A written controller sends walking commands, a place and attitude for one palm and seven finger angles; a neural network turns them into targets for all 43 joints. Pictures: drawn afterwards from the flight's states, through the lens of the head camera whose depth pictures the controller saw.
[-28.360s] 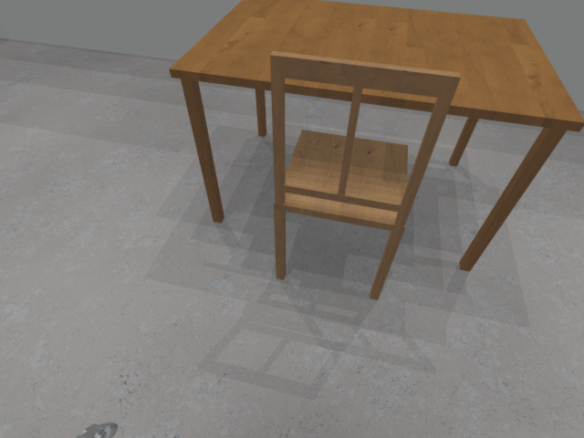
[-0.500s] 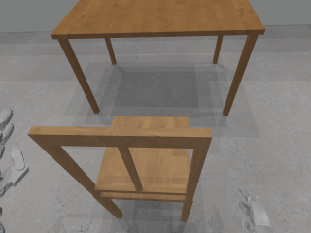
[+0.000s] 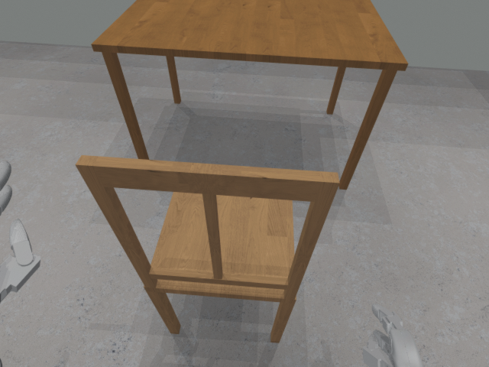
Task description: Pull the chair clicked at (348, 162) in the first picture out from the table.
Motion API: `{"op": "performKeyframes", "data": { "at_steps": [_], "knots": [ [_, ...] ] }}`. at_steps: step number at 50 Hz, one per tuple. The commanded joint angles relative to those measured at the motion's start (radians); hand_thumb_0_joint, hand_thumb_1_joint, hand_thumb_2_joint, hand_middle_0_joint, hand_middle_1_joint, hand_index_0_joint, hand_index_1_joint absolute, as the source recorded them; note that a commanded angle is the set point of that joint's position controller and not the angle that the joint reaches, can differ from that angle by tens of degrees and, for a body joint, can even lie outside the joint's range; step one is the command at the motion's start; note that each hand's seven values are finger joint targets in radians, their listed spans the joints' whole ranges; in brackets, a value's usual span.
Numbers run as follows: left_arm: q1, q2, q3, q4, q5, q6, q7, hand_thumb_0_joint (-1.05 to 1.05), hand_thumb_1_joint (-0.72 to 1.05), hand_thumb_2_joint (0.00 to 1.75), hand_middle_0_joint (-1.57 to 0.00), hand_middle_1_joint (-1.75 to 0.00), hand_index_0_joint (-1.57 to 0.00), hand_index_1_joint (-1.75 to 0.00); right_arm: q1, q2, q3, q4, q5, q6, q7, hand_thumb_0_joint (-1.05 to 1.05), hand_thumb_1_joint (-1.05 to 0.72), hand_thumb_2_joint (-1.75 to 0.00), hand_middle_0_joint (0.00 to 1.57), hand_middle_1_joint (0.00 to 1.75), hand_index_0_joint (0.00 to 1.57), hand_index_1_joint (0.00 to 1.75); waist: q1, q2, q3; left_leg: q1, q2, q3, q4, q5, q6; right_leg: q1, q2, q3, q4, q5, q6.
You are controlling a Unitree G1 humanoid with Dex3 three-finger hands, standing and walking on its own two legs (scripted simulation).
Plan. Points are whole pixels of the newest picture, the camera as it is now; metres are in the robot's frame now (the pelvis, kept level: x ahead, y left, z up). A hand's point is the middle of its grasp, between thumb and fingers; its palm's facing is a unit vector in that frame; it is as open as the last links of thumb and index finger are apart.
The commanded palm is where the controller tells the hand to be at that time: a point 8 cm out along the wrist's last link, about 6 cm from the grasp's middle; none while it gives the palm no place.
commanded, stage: step back with the hand held close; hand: left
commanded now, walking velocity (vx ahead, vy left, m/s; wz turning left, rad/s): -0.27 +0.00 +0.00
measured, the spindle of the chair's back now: (214, 241) +0.37 +0.10 -0.07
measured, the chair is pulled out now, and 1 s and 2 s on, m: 0.58 0.58 0.58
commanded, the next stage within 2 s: stop stepping back and stand still in 0.92 s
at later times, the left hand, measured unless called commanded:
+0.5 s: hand (9, 285) +0.16 +0.26 +0.18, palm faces +0.48 -0.76 -0.43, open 7.4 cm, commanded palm +0.09 +0.30 +0.19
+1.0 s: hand (25, 363) +0.10 +0.21 +0.17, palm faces +0.33 -0.74 -0.58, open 7.4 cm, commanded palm +0.03 +0.25 +0.19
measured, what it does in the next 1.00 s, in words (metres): walks backwards: left foot, then right foot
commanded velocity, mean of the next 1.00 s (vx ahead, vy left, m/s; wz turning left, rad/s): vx -0.39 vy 0.00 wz -0.03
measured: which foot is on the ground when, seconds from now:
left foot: down 0.00-0.36, up 0.38-0.48, down 0.50-0.84, up 0.86-1.00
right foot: down 0.00-0.52, up 0.54-0.76, down 0.78-1.00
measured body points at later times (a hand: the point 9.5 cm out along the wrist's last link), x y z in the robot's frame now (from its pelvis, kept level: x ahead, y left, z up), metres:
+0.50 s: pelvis -0.04 +0.00 -0.01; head -0.01 +0.01 +0.44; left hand +0.13 +0.30 +0.20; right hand +0.13 -0.24 -0.09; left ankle -0.02 +0.12 -0.73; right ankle +0.06 -0.13 -0.73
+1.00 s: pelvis -0.11 -0.05 +0.01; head -0.07 -0.05 +0.46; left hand +0.07 +0.25 +0.21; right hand +0.05 -0.30 -0.09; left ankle -0.13 +0.09 -0.69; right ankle -0.10 -0.17 -0.73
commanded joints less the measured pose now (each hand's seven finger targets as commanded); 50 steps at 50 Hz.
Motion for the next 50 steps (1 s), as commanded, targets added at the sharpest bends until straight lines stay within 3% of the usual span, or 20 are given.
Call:
{"op": "performKeyframes", "data": {
  "at_steps": [1,3,8,12,14,17,19,21,24,26,28,32,37,40,41,42,43,44,47,50],
  "knots": [
    [-0.081,0.219,0.157,-0.264,0.011,-0.087,0.031,0.00,0.90,0.90,-0.20,-0.30,-0.20,-0.30,-0.100,-0.121,-0.026,-0.172,-0.005,-0.076,-0.011,0.00,-0.90,-0.90,0.20,0.30,0.20,0.30,-0.013,0.104,-0.038,-0.098,0.109,-0.158,-0.276,-0.266,0.054,0.052,-0.048,0.097,-0.090,-0.284,-0.014],
    [-0.045,0.203,0.160,-0.266,0.009,-0.095,0.031,0.00,0.90,0.90,-0.20,-0.30,-0.20,-0.30,-0.099,-0.117,-0.027,-0.180,0.002,-0.090,-0.013,0.00,-0.90,-0.90,0.20,0.30,0.20,0.30,-0.010,0.200,-0.073,-0.188,0.162,-0.207,-0.347,-0.323,0.075,0.171,-0.013,0.061,0.053,-0.195,-0.005],
    [0.003,0.204,0.176,-0.277,0.003,-0.111,0.017,0.00,0.90,0.90,-0.20,-0.30,-0.20,-0.30,-0.081,-0.117,-0.034,-0.163,-0.007,-0.111,-0.003,0.00,-0.90,-0.90,0.20,0.30,0.20,0.30,-0.009,0.155,-0.104,-0.178,0.145,-0.157,-0.253,-0.178,0.071,0.190,-0.019,0.071,0.061,-0.040,-0.010],
    [-0.001,0.220,0.219,-0.223,0.019,-0.131,0.019,0.00,0.90,0.90,-0.20,-0.30,-0.20,-0.30,-0.088,-0.124,-0.045,-0.143,-0.008,-0.126,-0.004,0.00,-0.90,-0.90,0.20,0.30,0.20,0.30,-0.009,0.169,-0.063,-0.368,0.156,-0.154,-0.268,-0.398,0.085,0.262,-0.010,0.094,0.117,-0.141,-0.015],
    [-0.038,0.211,0.212,-0.234,0.021,-0.144,0.017,0.00,0.90,0.90,-0.20,-0.30,-0.20,-0.30,-0.077,-0.116,-0.045,-0.148,-0.009,-0.130,0.003,0.00,-0.90,-0.90,0.20,0.30,0.20,0.30,-0.012,0.080,-0.047,-0.370,0.120,-0.121,-0.187,-0.423,0.072,0.195,-0.037,0.152,0.063,-0.216,-0.030],
    [-0.058,0.245,0.212,-0.220,0.007,-0.149,0.026,0.00,0.90,0.90,-0.20,-0.30,-0.20,-0.30,-0.048,-0.108,-0.057,-0.102,-0.021,-0.129,0.012,0.00,-0.90,-0.90,0.20,0.30,0.20,0.30,-0.020,-0.140,-0.065,-0.067,-0.010,-0.029,0.168,-0.260,0.001,-0.124,-0.241,0.392,-0.263,-0.374,-0.153],
    [-0.093,0.239,0.187,-0.229,0.011,-0.145,0.031,0.00,0.90,0.90,-0.20,-0.30,-0.20,-0.30,-0.058,-0.088,-0.051,-0.087,-0.030,-0.118,0.022,0.00,-0.90,-0.90,0.20,0.30,0.20,0.30,-0.025,-0.236,-0.106,0.024,-0.033,-0.015,0.358,-0.212,-0.006,-0.176,-0.326,0.391,-0.332,-0.406,-0.183],
    [-0.097,0.243,0.199,-0.222,0.015,-0.145,0.027,0.00,0.90,0.90,-0.20,-0.30,-0.20,-0.30,-0.081,-0.076,-0.036,-0.089,-0.030,-0.110,0.020,0.00,-0.90,-0.90,0.20,0.30,0.20,0.30,-0.026,-0.255,-0.108,0.039,-0.019,-0.014,0.276,-0.189,0.004,-0.118,-0.281,0.267,-0.271,-0.220,-0.154],
    [-0.046,0.233,0.210,-0.217,0.015,-0.171,0.023,0.00,0.90,0.90,-0.20,-0.30,-0.20,-0.30,-0.088,-0.086,-0.030,-0.093,-0.020,-0.103,0.006,0.00,-0.90,-0.90,0.20,0.30,0.20,0.30,-0.033,-0.087,-0.062,0.063,0.024,-0.037,-0.205,-0.101,0.026,-0.049,-0.142,0.149,-0.079,-0.126,-0.061],
    [-0.048,0.214,0.211,-0.273,0.022,-0.197,0.023,0.00,0.90,0.90,-0.20,-0.30,-0.20,-0.30,-0.085,-0.104,-0.052,-0.096,-0.031,-0.119,0.005,0.00,-0.90,-0.90,0.20,0.30,0.20,0.30,-0.035,0.234,-0.059,-0.001,0.296,-0.296,-0.314,0.208,0.141,-0.063,0.003,0.066,0.288,-0.185,0.001],
    [-0.007,0.196,0.209,-0.235,0.003,-0.197,0.007,0.00,0.90,0.90,-0.20,-0.30,-0.20,-0.30,-0.064,-0.077,-0.063,-0.077,-0.044,-0.141,0.018,0.00,-0.90,-0.90,0.20,0.30,0.20,0.30,-0.039,0.267,-0.142,0.005,0.346,-0.270,-0.282,0.399,0.185,-0.082,0.011,0.130,0.578,-0.344,0.002],
    [-0.052,0.197,0.190,-0.387,-0.002,-0.212,-0.007,0.00,0.90,0.90,-0.20,-0.30,-0.20,-0.30,-0.056,-0.108,-0.093,-0.052,-0.031,-0.168,0.042,0.00,-0.90,-0.90,0.20,0.30,0.20,0.30,-0.028,0.235,-0.150,0.246,0.269,-0.099,-0.138,0.783,0.127,-0.125,0.002,0.072,0.327,-0.248,-0.001],
    [0.048,0.235,0.247,-0.304,0.001,-0.217,-0.024,0.00,0.90,0.90,-0.20,-0.30,-0.20,-0.30,-0.067,-0.097,-0.078,-0.033,-0.048,-0.188,0.047,0.00,-0.90,-0.90,0.20,0.30,0.20,0.30,-0.019,0.243,-0.156,0.234,0.244,-0.146,-0.128,0.596,0.090,0.045,0.010,0.029,-0.068,-0.066,-0.013],
    [0.062,0.249,0.280,-0.241,-0.007,-0.232,-0.038,0.00,0.90,0.90,-0.20,-0.30,-0.20,-0.30,-0.091,-0.090,-0.072,-0.043,-0.037,-0.170,0.050,0.00,-0.90,-0.90,0.20,0.30,0.20,0.30,-0.008,0.118,-0.177,0.170,0.182,-0.088,-0.038,0.377,0.042,0.164,-0.019,0.004,-0.225,0.178,-0.008],
    [0.060,0.272,0.296,-0.226,0.006,-0.236,-0.037,0.00,0.90,0.90,-0.20,-0.30,-0.20,-0.30,-0.080,-0.087,-0.073,-0.045,-0.034,-0.155,0.052,0.00,-0.90,-0.90,0.20,0.30,0.20,0.30,-0.019,0.008,-0.197,0.125,0.123,-0.020,0.044,0.290,0.016,0.189,-0.081,0.049,-0.204,0.354,-0.031],
    [0.069,0.260,0.268,-0.201,-0.001,-0.229,-0.043,0.00,0.90,0.90,-0.20,-0.30,-0.20,-0.30,-0.042,-0.085,-0.099,-0.056,-0.016,-0.146,0.050,0.00,-0.90,-0.90,0.20,0.30,0.20,0.30,-0.031,-0.244,-0.258,0.038,0.018,0.042,0.175,0.086,-0.030,0.233,-0.194,0.188,-0.150,0.597,-0.113],
    [0.100,0.247,0.259,-0.169,-0.013,-0.218,-0.039,0.00,0.90,0.90,-0.20,-0.30,-0.20,-0.30,-0.073,-0.090,-0.110,-0.087,-0.002,-0.137,0.045,0.00,-0.90,-0.90,0.20,0.30,0.20,0.30,-0.024,-0.316,-0.241,-0.068,-0.048,0.012,0.333,-0.224,-0.033,0.213,-0.327,0.317,-0.162,0.690,-0.192],
    [0.123,0.237,0.258,-0.137,-0.019,-0.206,-0.033,0.00,0.90,0.90,-0.20,-0.30,-0.20,-0.30,-0.097,-0.075,-0.100,-0.093,0.000,-0.126,0.036,0.00,-0.90,-0.90,0.20,0.30,0.20,0.30,-0.015,-0.261,-0.224,-0.117,-0.026,-0.062,0.436,-0.273,-0.025,0.219,-0.374,0.296,-0.160,0.640,-0.218],
    [0.127,0.213,0.248,-0.090,0.010,-0.183,-0.010,0.00,0.90,0.90,-0.20,-0.30,-0.20,-0.30,-0.176,-0.026,-0.047,-0.090,-0.014,-0.099,0.019,0.00,-0.90,-0.90,0.20,0.30,0.20,0.30,-0.027,-0.153,-0.159,-0.133,-0.003,-0.062,0.274,-0.254,-0.028,0.193,-0.275,0.192,-0.104,0.599,-0.173],
    [0.082,0.207,0.213,-0.171,0.000,-0.186,0.007,0.00,0.90,0.90,-0.20,-0.30,-0.20,-0.30,-0.122,-0.037,-0.032,-0.099,-0.014,-0.078,-0.006,0.00,-0.90,-0.90,0.20,0.30,0.20,0.30,-0.038,-0.212,-0.163,-0.030,-0.020,0.004,-0.076,-0.126,-0.021,0.230,-0.190,0.133,-0.043,0.555,-0.108]
  ]
}}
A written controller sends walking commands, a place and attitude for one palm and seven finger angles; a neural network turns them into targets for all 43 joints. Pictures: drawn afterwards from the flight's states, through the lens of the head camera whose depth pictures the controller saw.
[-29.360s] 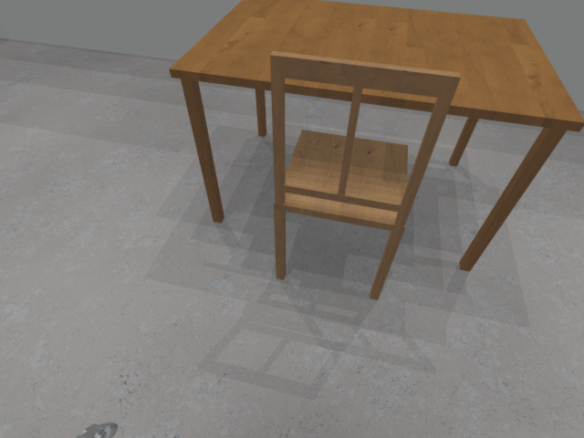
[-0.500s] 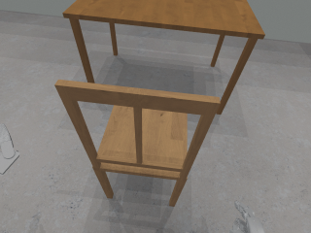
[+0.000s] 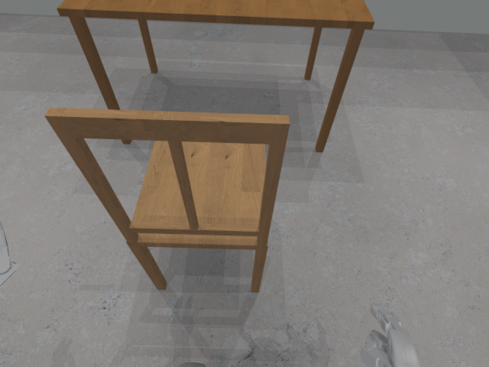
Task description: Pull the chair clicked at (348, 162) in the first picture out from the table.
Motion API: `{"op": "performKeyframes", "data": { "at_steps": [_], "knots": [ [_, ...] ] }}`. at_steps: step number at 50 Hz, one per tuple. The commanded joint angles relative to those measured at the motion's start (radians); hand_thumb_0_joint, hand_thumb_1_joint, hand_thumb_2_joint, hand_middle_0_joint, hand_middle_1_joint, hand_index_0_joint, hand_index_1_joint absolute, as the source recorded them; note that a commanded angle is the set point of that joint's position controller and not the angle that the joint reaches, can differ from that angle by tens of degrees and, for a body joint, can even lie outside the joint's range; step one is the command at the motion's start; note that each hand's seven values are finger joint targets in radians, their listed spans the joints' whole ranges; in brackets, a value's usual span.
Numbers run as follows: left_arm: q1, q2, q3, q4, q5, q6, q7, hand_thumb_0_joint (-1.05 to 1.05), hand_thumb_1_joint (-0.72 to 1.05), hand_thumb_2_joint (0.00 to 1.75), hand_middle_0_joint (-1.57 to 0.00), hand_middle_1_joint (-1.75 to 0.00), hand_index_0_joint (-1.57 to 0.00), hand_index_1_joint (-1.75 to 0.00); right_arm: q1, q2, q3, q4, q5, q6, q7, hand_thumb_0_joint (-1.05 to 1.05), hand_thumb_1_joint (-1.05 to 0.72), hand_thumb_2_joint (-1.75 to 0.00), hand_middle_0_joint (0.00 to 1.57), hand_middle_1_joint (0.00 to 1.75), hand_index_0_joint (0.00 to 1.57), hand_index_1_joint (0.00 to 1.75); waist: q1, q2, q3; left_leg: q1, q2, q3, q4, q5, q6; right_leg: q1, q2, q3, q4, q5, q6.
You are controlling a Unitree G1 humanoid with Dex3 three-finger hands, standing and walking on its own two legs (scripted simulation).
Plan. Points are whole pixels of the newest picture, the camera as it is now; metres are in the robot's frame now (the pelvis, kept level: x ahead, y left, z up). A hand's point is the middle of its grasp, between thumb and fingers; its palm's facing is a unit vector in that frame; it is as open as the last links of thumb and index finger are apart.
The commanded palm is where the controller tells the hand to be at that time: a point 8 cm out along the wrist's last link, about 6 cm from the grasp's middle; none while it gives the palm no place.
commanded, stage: stop stepping back and stand still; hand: left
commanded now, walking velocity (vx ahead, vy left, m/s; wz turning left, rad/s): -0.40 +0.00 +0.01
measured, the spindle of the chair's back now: (186, 190) +0.48 +0.15 -0.08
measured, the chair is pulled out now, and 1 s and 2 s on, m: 0.58 0.58 0.58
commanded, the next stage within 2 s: let the arm hang, fingers relaxed in 0.72 s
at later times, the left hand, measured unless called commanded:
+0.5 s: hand out of the picture +0.10 +0.26 +0.16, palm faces +0.50 -0.78 -0.37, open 7.4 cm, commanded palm +0.04 +0.30 +0.18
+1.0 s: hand out of the picture +0.08 +0.20 -0.08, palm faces +0.17 -0.93 -0.33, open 7.4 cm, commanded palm none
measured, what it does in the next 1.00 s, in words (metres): steps on the spot: left foot, then left foot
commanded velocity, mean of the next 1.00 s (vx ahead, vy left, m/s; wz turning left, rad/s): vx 0.12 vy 0.00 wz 0.00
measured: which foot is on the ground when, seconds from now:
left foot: up 0.00-0.04, down 0.06-0.34, up 0.36-0.48, down 0.50-1.00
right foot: down 0.00-0.52, up 0.54-0.76, down 0.78-1.00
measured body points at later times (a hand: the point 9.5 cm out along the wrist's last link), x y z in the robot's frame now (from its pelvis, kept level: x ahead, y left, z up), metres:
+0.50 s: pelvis -0.09 -0.01 -0.02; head -0.12 +0.00 +0.43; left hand +0.07 +0.30 +0.18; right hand +0.06 -0.25 -0.10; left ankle -0.08 +0.09 -0.74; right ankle -0.01 -0.13 -0.73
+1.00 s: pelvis -0.09 -0.02 -0.02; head -0.10 -0.04 +0.43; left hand +0.07 +0.25 -0.06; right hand +0.03 -0.26 -0.15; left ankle -0.09 +0.10 -0.74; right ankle -0.12 -0.14 -0.74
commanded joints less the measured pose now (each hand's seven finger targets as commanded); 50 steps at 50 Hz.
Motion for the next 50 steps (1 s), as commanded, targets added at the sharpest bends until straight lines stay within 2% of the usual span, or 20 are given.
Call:
{"op": "performKeyframes", "data": {
  "at_steps": [1,4,7,11,14,18,20,23,25,27,29,32,35,38,40,41,42,43,46,50],
  "knots": [
    [-0.032,0.152,0.114,-0.216,-0.022,-0.036,0.055,0.00,0.90,0.90,-0.20,-0.30,-0.20,-0.30,-0.073,-0.079,0.001,-0.172,-0.005,-0.035,-0.031,0.00,-0.90,-0.90,0.20,0.30,0.20,0.30,0.006,-0.138,-0.191,0.098,0.009,0.032,-0.449,0.212,0.025,0.206,-0.161,0.081,0.029,0.531,-0.064],
    [-0.033,0.164,0.088,-0.357,-0.032,-0.030,0.057,0.00,0.90,0.90,-0.20,-0.30,-0.20,-0.30,-0.035,-0.134,-0.038,-0.199,0.001,-0.057,-0.024,0.00,-0.90,-0.90,0.20,0.30,0.20,0.30,0.023,0.175,-0.223,0.327,0.250,-0.149,-0.471,0.723,0.121,0.001,-0.029,0.030,0.148,-0.044,0.026],
    [-0.052,0.198,0.125,-0.394,-0.024,-0.008,0.058,0.00,0.90,0.90,-0.20,-0.30,-0.20,-0.30,-0.032,-0.106,-0.016,-0.191,-0.016,-0.094,-0.009,0.00,-0.90,-0.90,0.20,0.30,0.20,0.30,0.027,0.413,-0.174,0.133,0.275,-0.179,-0.529,0.399,0.170,0.032,-0.013,0.054,0.274,-0.302,0.024],
    [-0.106,0.143,0.080,-0.281,-0.008,0.003,0.062,0.00,0.90,0.90,-0.20,-0.30,-0.20,-0.30,0.001,-0.139,-0.012,-0.166,0.006,-0.108,0.016,0.00,-0.90,-0.90,0.20,0.30,0.20,0.30,0.016,0.245,-0.081,0.016,0.143,-0.078,-0.417,0.101,0.105,0.207,0.018,-0.004,-0.055,-0.022,0.033],
    [-0.130,0.131,0.080,-0.132,0.007,0.018,0.055,0.00,0.90,0.90,-0.20,-0.30,-0.20,-0.30,0.004,-0.141,-0.011,-0.179,0.009,-0.082,0.011,0.00,-0.90,-0.90,0.20,0.30,0.20,0.30,0.008,0.106,-0.032,-0.074,0.053,-0.013,-0.373,-0.179,0.069,0.155,-0.001,0.074,-0.102,-0.307,0.007],
    [-0.222,0.108,0.009,-0.048,0.004,0.044,0.035,0.00,0.90,0.90,-0.20,-0.30,-0.20,-0.30,0.021,-0.132,-0.007,-0.175,0.008,-0.045,0.008,0.00,-0.90,-0.90,0.20,0.30,0.20,0.30,-0.013,-0.161,0.036,0.127,-0.036,0.042,0.113,0.009,0.061,-0.276,-0.214,0.349,-0.326,-0.589,-0.112],
    [-0.262,0.111,0.002,-0.042,0.003,0.055,0.032,0.00,0.90,0.90,-0.20,-0.30,-0.20,-0.30,0.021,-0.127,0.003,-0.162,0.000,-0.034,0.015,0.00,-0.90,-0.90,0.20,0.30,0.20,0.30,-0.019,-0.210,-0.025,0.183,-0.007,0.028,0.043,0.075,0.078,-0.247,-0.213,0.245,-0.275,-0.502,-0.104],
    [-0.271,0.123,0.006,-0.072,0.013,0.052,0.039,0.00,0.90,0.90,-0.20,-0.30,-0.20,-0.30,0.004,-0.127,0.015,-0.190,0.001,-0.041,-0.007,0.00,-0.90,-0.90,0.20,0.30,0.20,0.30,-0.012,-0.086,-0.005,0.211,0.002,0.017,-0.320,-0.030,0.092,-0.211,-0.119,0.130,-0.147,-0.561,-0.058],
    [-0.241,0.123,0.019,-0.187,0.014,0.032,0.047,0.00,0.90,0.90,-0.20,-0.30,-0.20,-0.30,0.015,-0.160,0.002,-0.204,-0.002,-0.057,-0.010,0.00,-0.90,-0.90,0.20,0.30,0.20,0.30,-0.011,0.216,0.022,0.135,0.186,-0.315,-0.637,-0.251,0.183,-0.155,0.050,0.034,0.250,-0.355,-0.005],
    [-0.211,0.182,0.078,-0.235,0.026,0.017,0.044,0.00,0.90,0.90,-0.20,-0.30,-0.20,-0.30,0.024,-0.117,-0.009,-0.192,-0.008,-0.075,0.003,0.00,-0.90,-0.90,0.20,0.30,0.20,0.30,0.001,0.319,-0.039,0.009,0.285,-0.413,-0.695,-0.232,0.247,-0.137,0.069,0.056,0.717,-0.242,0.020],
    [-0.203,0.166,0.072,-0.292,0.028,0.013,0.039,0.00,0.90,0.90,-0.20,-0.30,-0.20,-0.30,-0.019,-0.107,-0.006,-0.203,-0.002,-0.091,0.032,0.00,-0.90,-0.90,0.20,0.30,0.20,0.30,0.016,0.267,0.025,-0.080,0.281,-0.361,-0.683,-0.203,0.260,-0.154,0.022,0.100,0.786,-0.154,0.018],
    [-0.171,0.168,0.070,-0.316,0.018,0.000,0.051,0.00,0.90,0.90,-0.20,-0.30,-0.20,-0.30,0.007,-0.122,-0.007,-0.177,0.006,-0.109,0.030,0.00,-0.90,-0.90,0.20,0.30,0.20,0.30,0.028,0.224,0.010,0.050,0.198,-0.172,-0.590,-0.032,0.194,-0.091,0.008,0.006,0.395,-0.151,0.010],
    [-0.120,0.153,0.082,-0.219,0.013,0.000,0.051,0.00,0.90,0.90,-0.20,-0.30,-0.20,-0.30,0.052,-0.125,0.000,-0.157,-0.004,-0.119,0.018,0.00,-0.90,-0.90,0.20,0.30,0.20,0.30,0.010,0.272,-0.057,0.173,0.182,-0.183,-0.539,0.090,0.167,0.012,0.042,-0.042,0.056,-0.210,0.006],
    [-0.108,0.115,0.072,-0.078,0.004,0.010,0.041,0.00,0.90,0.90,-0.20,-0.30,-0.20,-0.30,0.058,-0.126,0.000,-0.138,-0.001,-0.104,0.017,0.00,-0.90,-0.90,0.20,0.30,0.20,0.30,0.003,0.154,-0.104,0.135,0.131,-0.116,-0.402,0.170,0.124,0.215,0.038,-0.035,-0.201,-0.031,-0.008],
    [-0.132,0.134,0.084,-0.037,-0.003,0.007,0.040,0.00,0.90,0.90,-0.20,-0.30,-0.20,-0.30,0.062,-0.131,-0.011,-0.140,0.005,-0.088,0.018,0.00,-0.90,-0.90,0.20,0.30,0.20,0.30,-0.005,0.018,-0.125,0.061,0.083,-0.047,-0.278,0.131,0.099,0.277,-0.059,0.077,-0.175,0.062,-0.064],
    [-0.097,-0.148,-0.323,0.588,0.105,0.194,-0.097,0.00,0.90,0.90,-0.20,-0.30,-0.20,-0.30,0.076,-0.150,-0.023,-0.001,-0.009,-0.057,0.088,0.00,-0.90,-0.90,0.20,0.30,0.20,0.30,-0.002,-0.111,-0.145,-0.083,0.027,0.030,-0.023,0.287,0.064,0.254,-0.218,0.119,0.028,0.550,-0.101],
    [-0.143,-0.177,-0.346,0.588,0.097,0.267,-0.112,0.00,0.90,0.90,-0.20,-0.30,-0.20,-0.30,0.131,-0.099,-0.038,-0.010,-0.015,-0.008,0.080,0.00,-0.90,-0.90,0.20,0.30,0.20,0.30,-0.013,-0.264,-0.180,-0.028,0.012,0.007,0.046,0.122,0.053,0.207,-0.234,0.189,0.030,0.626,-0.173],
    [-0.164,-0.163,-0.341,0.615,0.089,0.273,-0.115,0.00,0.90,0.90,-0.20,-0.30,-0.20,-0.30,0.131,-0.120,-0.031,-0.014,-0.018,0.017,0.073,0.00,-0.90,-0.90,0.20,0.30,0.20,0.30,-0.006,-0.260,-0.127,-0.050,0.018,-0.004,0.084,0.016,0.055,0.166,-0.259,0.165,0.022,0.564,-0.201],
    [-0.300,-0.134,-0.367,0.728,0.085,0.288,-0.118,0.00,0.90,0.90,-0.20,-0.30,-0.20,-0.30,0.100,-0.085,-0.006,-0.029,-0.033,0.064,0.079,0.00,-0.90,-0.90,0.20,0.30,0.20,0.30,-0.015,-0.277,-0.016,-0.001,-0.006,0.032,-0.081,0.029,0.065,0.056,-0.207,0.076,0.011,0.413,-0.138],
    [-0.317,-0.156,-0.411,0.927,0.065,0.297,-0.117,0.00,0.90,0.90,-0.20,-0.30,-0.20,-0.30,0.106,-0.147,-0.003,0.024,-0.051,0.061,0.070,0.00,-0.90,-0.90,0.20,0.30,0.20,0.30,0.014,-0.072,-0.030,0.208,0.115,-0.136,-0.323,0.635,0.131,-0.002,-0.065,0.034,0.093,0.185,-0.016]
  ]
}}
